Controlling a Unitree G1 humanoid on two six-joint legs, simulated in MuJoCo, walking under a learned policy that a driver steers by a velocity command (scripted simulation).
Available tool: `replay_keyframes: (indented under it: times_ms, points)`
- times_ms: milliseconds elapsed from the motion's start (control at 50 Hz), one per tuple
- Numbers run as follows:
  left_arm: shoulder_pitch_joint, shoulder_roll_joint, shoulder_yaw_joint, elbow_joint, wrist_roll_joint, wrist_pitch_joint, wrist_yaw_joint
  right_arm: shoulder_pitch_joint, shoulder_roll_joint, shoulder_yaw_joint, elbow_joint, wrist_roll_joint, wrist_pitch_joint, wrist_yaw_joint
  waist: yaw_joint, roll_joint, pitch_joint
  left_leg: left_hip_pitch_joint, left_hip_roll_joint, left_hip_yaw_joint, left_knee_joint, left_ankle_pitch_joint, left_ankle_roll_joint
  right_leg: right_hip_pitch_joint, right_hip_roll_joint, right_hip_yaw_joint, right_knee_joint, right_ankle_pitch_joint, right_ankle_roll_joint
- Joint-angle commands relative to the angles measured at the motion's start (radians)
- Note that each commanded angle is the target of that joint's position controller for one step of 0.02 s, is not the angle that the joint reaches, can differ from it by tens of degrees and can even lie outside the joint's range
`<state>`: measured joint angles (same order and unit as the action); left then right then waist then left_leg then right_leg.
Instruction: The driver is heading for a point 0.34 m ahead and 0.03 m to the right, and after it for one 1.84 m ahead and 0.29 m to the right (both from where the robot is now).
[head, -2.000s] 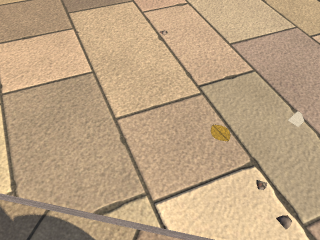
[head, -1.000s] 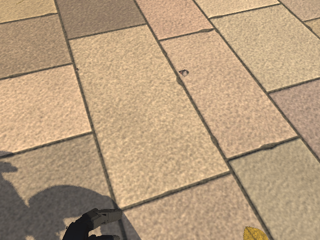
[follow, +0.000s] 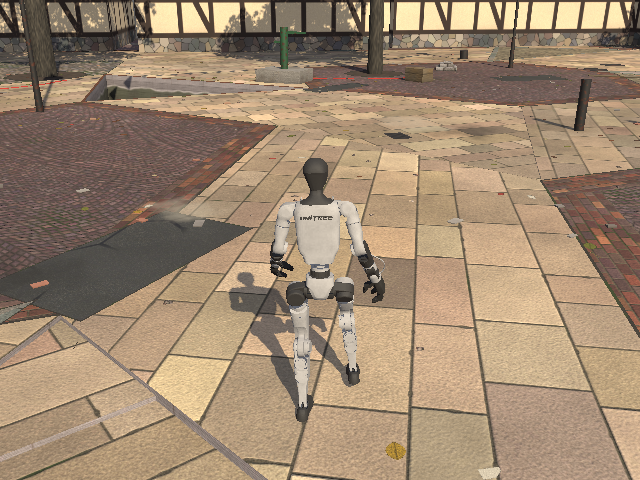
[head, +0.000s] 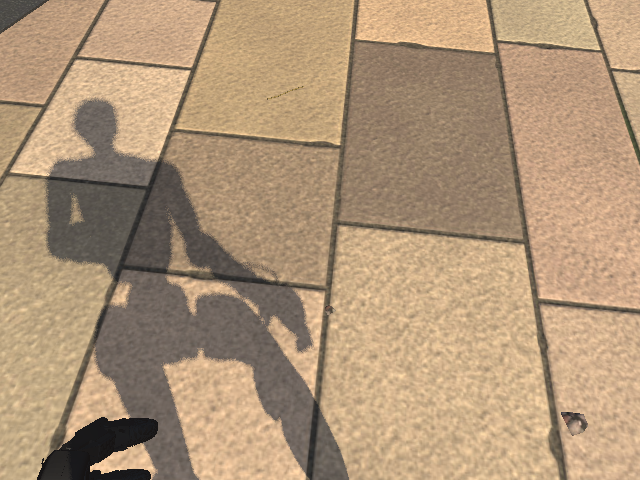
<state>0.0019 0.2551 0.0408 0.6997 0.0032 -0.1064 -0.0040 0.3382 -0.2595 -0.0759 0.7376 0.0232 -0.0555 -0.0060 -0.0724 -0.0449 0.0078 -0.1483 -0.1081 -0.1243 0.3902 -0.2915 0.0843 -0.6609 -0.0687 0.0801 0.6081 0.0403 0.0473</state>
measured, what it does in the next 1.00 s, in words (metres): walks ahead: right foot, then left foot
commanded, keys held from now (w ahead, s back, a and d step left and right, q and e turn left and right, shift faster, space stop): w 0.14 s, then no key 0.86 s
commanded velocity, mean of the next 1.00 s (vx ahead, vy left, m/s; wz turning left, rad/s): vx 0.19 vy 0.00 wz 0.09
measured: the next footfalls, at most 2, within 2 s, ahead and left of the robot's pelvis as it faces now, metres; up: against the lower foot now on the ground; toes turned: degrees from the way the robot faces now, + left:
right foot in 0.10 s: +0.25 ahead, -0.14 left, +0.00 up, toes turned +3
left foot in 0.52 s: +0.34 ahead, +0.11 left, +0.00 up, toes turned +2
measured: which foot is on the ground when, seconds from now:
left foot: down 0.00-0.12, up 0.14-0.50, down 0.52-1.00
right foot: up 0.00-0.08, down 0.10-1.00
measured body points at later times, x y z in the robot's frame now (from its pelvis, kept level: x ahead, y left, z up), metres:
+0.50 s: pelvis +0.22 -0.03 +0.00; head +0.25 -0.03 +0.45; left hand +0.28 +0.24 -0.13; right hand +0.42 -0.26 -0.10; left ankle +0.30 +0.10 -0.73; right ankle +0.21 -0.14 -0.74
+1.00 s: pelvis +0.26 +0.00 -0.01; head +0.27 +0.00 +0.44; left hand +0.31 +0.26 -0.15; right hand +0.43 -0.23 -0.12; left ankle +0.30 +0.10 -0.74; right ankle +0.21 -0.14 -0.74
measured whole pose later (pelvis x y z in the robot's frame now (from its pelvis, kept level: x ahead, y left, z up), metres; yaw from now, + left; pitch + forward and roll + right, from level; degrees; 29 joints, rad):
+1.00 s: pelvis +0.26 +0.00 -0.01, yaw +3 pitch +0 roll +0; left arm 0.23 0.22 0.03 0.93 0.01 0.01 0.03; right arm 0.15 -0.19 -0.05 0.76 -0.01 0.00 -0.01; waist 0.02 0.01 0.02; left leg -0.34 -0.02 -0.01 0.60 -0.25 0.03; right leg -0.16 -0.02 0.00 0.57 -0.40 0.03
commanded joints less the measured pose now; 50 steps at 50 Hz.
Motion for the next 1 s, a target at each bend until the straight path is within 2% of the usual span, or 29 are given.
replay_keyframes:
  times_ms: [20, 60, 80, 100, 120, 140, 160, 180, 200, 220, 240, 260, 280, 340, 380, 440, 480, 500, 520, 540, 560, 580, 600, 640, 660, 740, 780, 900, 1000]
  points:
    - [-0.098, 0.087, 0.022, -0.090, -0.006, -0.027, -0.018, 0.059, -0.136, -0.034, -0.036, 0.001, -0.006, -0.008, -0.012, 0.156, -0.033, 0.016, 0.251, -0.180, -0.032, 0.281, 0.130, 0.106, 0.048, -0.043, -0.087, 0.010, -0.032]
    - [-0.066, 0.108, 0.033, -0.091, -0.006, -0.036, -0.025, 0.046, -0.148, -0.039, -0.039, -0.005, -0.001, -0.011, 0.013, 0.184, -0.032, 0.070, 0.279, -0.219, 0.017, 0.342, 0.113, 0.140, 0.056, -0.051, -0.117, -0.077, -0.069]
    - [0.000, 0.122, 0.044, -0.075, -0.004, -0.040, -0.024, 0.026, -0.146, -0.038, -0.046, -0.004, 0.002, -0.011, 0.052, 0.192, -0.052, 0.079, 0.259, -0.208, 0.076, 0.453, 0.097, 0.226, 0.076, -0.075, -0.157, -0.085, -0.095]
    - [0.107, 0.152, 0.059, -0.052, 0.006, -0.045, -0.021, 0.011, -0.123, -0.029, -0.057, -0.007, 0.000, -0.009, 0.104, 0.181, -0.124, 0.050, 0.208, -0.168, 0.208, 0.556, 0.070, 0.395, 0.053, -0.062, -0.154, -0.049, -0.134]
    - [0.282, 0.207, 0.073, -0.035, 0.020, -0.045, -0.017, -0.003, -0.086, -0.011, -0.087, -0.023, -0.003, -0.008, 0.177, 0.087, -0.272, -0.096, 0.148, -0.100, 0.483, 0.397, 0.030, 0.669, -0.106, 0.105, -0.112, 0.013, -0.207]
    - [0.400, 0.274, 0.096, 0.022, 0.019, -0.034, -0.024, 0.173, -0.026, 0.007, -0.076, 0.004, -0.015, -0.006, 0.129, -0.259, -0.404, -0.480, 0.000, -0.015, 0.845, -0.151, -0.052, 1.025, -0.315, 0.570, -0.192, -0.185, -0.398]
    - [0.403, 0.185, 0.075, 0.018, -0.010, -0.025, -0.027, 0.153, -0.099, -0.001, -0.058, 0.011, -0.020, -0.006, 0.156, -0.199, -0.347, -0.623, 0.030, -0.078, 0.971, -0.283, -0.061, 1.013, -0.338, 0.708, -0.278, -0.337, -0.392]
    - [0.326, 0.135, 0.059, 0.002, -0.010, -0.017, -0.018, 0.020, -0.147, -0.014, -0.080, 0.010, -0.019, -0.006, 0.171, -0.094, -0.187, -0.664, 0.065, -0.066, 1.015, -0.213, -0.069, 0.871, -0.300, 0.536, -0.276, -0.223, -0.347]
    - [0.249, 0.116, 0.045, -0.016, 0.005, -0.009, -0.015, -0.053, -0.140, -0.010, -0.101, -0.009, -0.018, -0.010, 0.139, -0.001, -0.126, -0.615, 0.106, -0.023, 0.987, -0.151, -0.077, 0.722, -0.261, 0.392, -0.267, 0.013, -0.321]
    - [0.211, 0.095, 0.036, -0.014, 0.009, -0.007, -0.019, -0.084, -0.131, -0.013, -0.114, -0.028, -0.017, -0.011, 0.107, 0.028, -0.082, -0.574, 0.133, 0.000, 0.926, -0.135, -0.086, 0.610, -0.225, 0.297, -0.265, 0.240, -0.314]
    - [0.201, 0.074, 0.027, -0.007, 0.014, -0.011, -0.019, -0.072, -0.115, -0.013, -0.116, -0.032, -0.014, -0.010, 0.077, 0.010, -0.083, -0.515, 0.162, 0.008, 0.859, -0.128, -0.090, 0.549, -0.188, 0.222, -0.269, 0.369, -0.296]
    - [0.191, 0.059, 0.021, 0.005, 0.014, -0.013, -0.020, -0.049, -0.086, -0.006, -0.107, -0.026, -0.008, -0.010, 0.058, -0.018, -0.085, -0.474, 0.168, 0.019, 0.785, -0.123, -0.097, 0.515, -0.158, 0.168, -0.280, 0.440, -0.286]
    - [0.184, 0.061, 0.019, 0.017, 0.014, -0.015, -0.019, -0.033, -0.055, 0.003, -0.099, -0.022, -0.003, -0.012, 0.044, -0.038, -0.093, -0.440, 0.169, 0.038, 0.703, -0.109, -0.105, 0.488, -0.141, 0.120, -0.288, 0.508, -0.285]
    - [0.166, 0.127, 0.037, 0.041, 0.010, 0.002, -0.004, -0.060, -0.017, 0.022, -0.096, -0.027, 0.007, -0.017, 0.039, -0.062, -0.141, -0.310, 0.157, 0.080, 0.466, 0.016, -0.121, 0.431, -0.120, 0.023, -0.298, 0.587, -0.283]
    - [0.186, 0.143, 0.041, 0.058, -0.002, 0.018, 0.001, -0.095, -0.032, 0.020, -0.092, -0.022, 0.013, -0.015, 0.058, -0.071, -0.163, -0.255, 0.143, 0.092, 0.369, 0.127, -0.124, 0.438, -0.117, 0.001, -0.301, 0.519, -0.270]
    - [0.211, 0.134, 0.036, 0.080, -0.011, 0.034, 0.001, -0.161, -0.050, 0.012, -0.106, -0.022, 0.021, -0.012, 0.082, -0.065, -0.144, -0.218, 0.134, 0.089, 0.254, 0.184, -0.107, 0.457, -0.127, 0.016, -0.281, 0.353, -0.253]
    - [0.193, 0.125, 0.031, 0.084, -0.018, 0.041, 0.002, -0.168, -0.051, 0.007, -0.108, -0.028, 0.018, -0.008, 0.065, -0.061, -0.124, -0.146, 0.117, 0.106, 0.121, 0.246, -0.077, 0.443, -0.117, 0.026, -0.238, 0.211, -0.224]
    - [0.207, 0.109, 0.024, 0.091, -0.020, 0.041, 0.001, -0.163, -0.059, 0.002, -0.106, -0.035, 0.016, -0.009, 0.062, -0.047, -0.116, -0.089, 0.116, 0.103, 0.040, 0.311, -0.056, 0.431, -0.089, 0.028, -0.209, 0.110, -0.191]
    - [0.239, 0.082, 0.015, 0.095, -0.005, 0.037, 0.001, -0.157, -0.097, -0.007, -0.113, -0.046, 0.014, -0.015, 0.075, 0.004, -0.132, 0.004, 0.191, 0.027, 0.034, 0.522, -0.029, 0.391, -0.048, 0.014, -0.162, -0.013, -0.142]
    - [0.317, 0.053, 0.007, 0.103, 0.022, 0.028, -0.003, -0.157, -0.145, -0.015, -0.129, -0.053, 0.020, -0.023, 0.127, 0.120, -0.175, 0.131, 0.308, -0.070, 0.094, 0.750, 0.033, 0.301, 0.026, -0.035, -0.094, -0.262, -0.093]
    - [0.369, 0.013, -0.007, 0.118, 0.020, 0.031, 0.000, -0.169, -0.087, -0.001, -0.123, -0.050, 0.030, -0.023, 0.143, 0.218, -0.216, 0.135, 0.363, -0.122, 0.094, 0.659, 0.109, 0.284, 0.040, -0.065, -0.071, -0.426, -0.055]
    - [0.325, 0.033, -0.007, 0.114, 0.016, 0.044, 0.005, -0.192, -0.041, 0.009, -0.122, -0.042, 0.035, -0.015, 0.126, 0.212, -0.185, 0.061, 0.330, -0.129, 0.076, 0.490, 0.106, 0.318, 0.028, -0.063, -0.087, -0.397, -0.038]
    - [0.285, 0.056, -0.002, 0.109, 0.016, 0.061, 0.010, -0.225, -0.031, 0.011, -0.126, -0.038, 0.037, -0.008, 0.122, 0.183, -0.142, -0.004, 0.276, -0.090, 0.074, 0.371, 0.068, 0.339, 0.030, -0.070, -0.108, -0.356, -0.033]
    - [0.264, 0.085, 0.006, 0.116, 0.020, 0.087, 0.014, -0.241, -0.053, 0.006, -0.132, -0.036, 0.033, 0.002, 0.111, 0.130, -0.074, -0.064, 0.212, -0.027, 0.096, 0.305, 0.018, 0.342, 0.036, -0.071, -0.127, -0.319, -0.040]
    - [0.267, 0.084, 0.005, 0.118, 0.018, 0.091, 0.014, -0.231, -0.063, 0.003, -0.127, -0.036, 0.031, 0.003, 0.111, 0.120, -0.067, -0.069, 0.204, -0.020, 0.104, 0.321, 0.010, 0.352, 0.034, -0.067, -0.128, -0.302, -0.043]
    - [0.262, 0.073, 0.003, 0.135, 0.009, 0.087, 0.019, -0.212, -0.046, 0.004, -0.112, -0.035, 0.026, -0.004, 0.101, 0.092, -0.098, -0.021, 0.197, -0.007, 0.153, 0.480, 0.015, 0.380, 0.023, -0.059, -0.112, -0.221, -0.042]
    - [0.255, 0.069, 0.004, 0.144, 0.007, 0.089, 0.021, -0.214, -0.045, 0.003, -0.105, -0.034, 0.027, -0.006, 0.100, 0.077, -0.104, -0.009, 0.196, -0.005, 0.161, 0.500, 0.019, 0.386, 0.022, -0.058, -0.109, -0.215, -0.038]
    - [0.252, 0.062, 0.007, 0.177, 0.006, 0.103, 0.030, -0.225, -0.035, -0.001, -0.075, -0.032, 0.036, -0.007, 0.101, 0.060, -0.073, -0.032, 0.182, 0.007, 0.144, 0.407, 0.015, 0.397, 0.024, -0.059, -0.119, -0.244, -0.037]
    - [0.259, 0.061, 0.009, 0.208, 0.006, 0.104, 0.039, -0.223, -0.031, -0.005, -0.038, -0.031, 0.041, -0.015, 0.099, 0.058, -0.045, -0.043, 0.169, 0.020, 0.126, 0.314, 0.003, 0.389, 0.024, -0.060, -0.134, -0.277, -0.040]
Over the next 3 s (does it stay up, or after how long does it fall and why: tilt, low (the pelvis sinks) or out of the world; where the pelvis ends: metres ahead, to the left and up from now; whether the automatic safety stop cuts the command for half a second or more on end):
stays up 0.89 0.03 -0.01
